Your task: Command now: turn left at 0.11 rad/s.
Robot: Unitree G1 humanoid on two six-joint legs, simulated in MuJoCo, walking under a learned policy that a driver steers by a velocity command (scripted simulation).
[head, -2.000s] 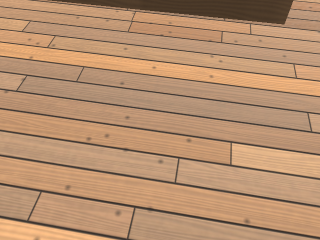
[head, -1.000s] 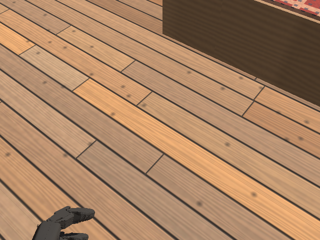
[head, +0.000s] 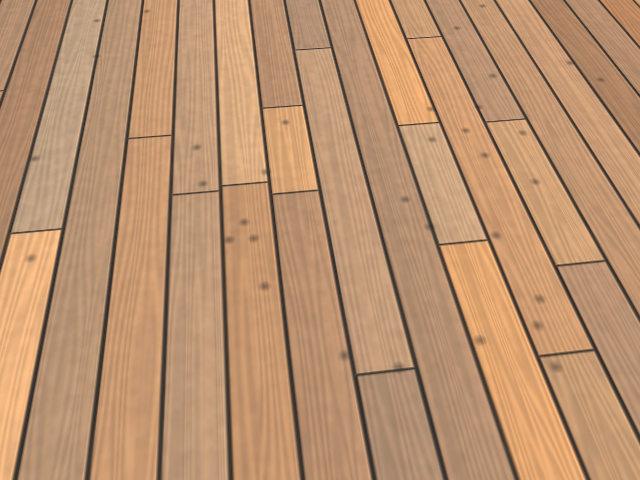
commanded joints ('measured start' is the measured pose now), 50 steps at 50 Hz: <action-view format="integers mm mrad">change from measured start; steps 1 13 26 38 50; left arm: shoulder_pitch -81 -12 9 48 91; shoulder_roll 110 80 79 83 74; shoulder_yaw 18 -1 -2 -6 -11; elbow -73 2 110 192 241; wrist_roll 7 -2 -8 -10 -11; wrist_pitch -25 -47 -44 -40 -37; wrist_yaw -4 10 11 21 27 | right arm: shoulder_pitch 47 44 65 52 59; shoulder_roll -120 -95 -106 -99 -91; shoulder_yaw -31 -50 -57 -50 -40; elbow -24 85 229 337 405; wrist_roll -22 -1 6 8 10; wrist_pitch -18 -10 -10 -9 -10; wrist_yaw -4 -19 -37 -40 -41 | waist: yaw -53 0 -4 -2 -2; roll -148 1 2 1 2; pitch -71 -45 -33 -18 -4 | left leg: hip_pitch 118 134 180 180 165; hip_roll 44 57 62 56 53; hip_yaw -55 -77 -68 -48 -36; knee -95 -124 -147 -171 -184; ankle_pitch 10 191 254 243 221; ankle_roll -17 -2 -8 -14 -18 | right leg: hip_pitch -46 8 38 57 60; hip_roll -153 -58 -35 -24 -18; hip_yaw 165 64 44 40 41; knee -190 -149 -170 -185 -193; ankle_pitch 101 80 159 177 169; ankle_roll -120 -48 -48 -48 -51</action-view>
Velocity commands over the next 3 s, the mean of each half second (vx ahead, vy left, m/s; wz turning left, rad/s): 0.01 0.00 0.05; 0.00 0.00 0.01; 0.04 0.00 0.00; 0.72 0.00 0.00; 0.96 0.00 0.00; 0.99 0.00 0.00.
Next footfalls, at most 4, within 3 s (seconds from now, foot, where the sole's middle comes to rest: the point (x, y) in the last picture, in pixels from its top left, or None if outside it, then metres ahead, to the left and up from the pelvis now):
1.72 left None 0.15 0.14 -0.77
2.20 right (351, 429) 0.60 -0.04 -0.77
2.66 left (290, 259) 1.06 0.11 -0.77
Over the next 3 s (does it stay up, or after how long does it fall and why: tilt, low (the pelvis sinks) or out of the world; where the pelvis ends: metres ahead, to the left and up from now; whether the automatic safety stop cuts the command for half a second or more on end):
stays up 1.17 0.05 0.00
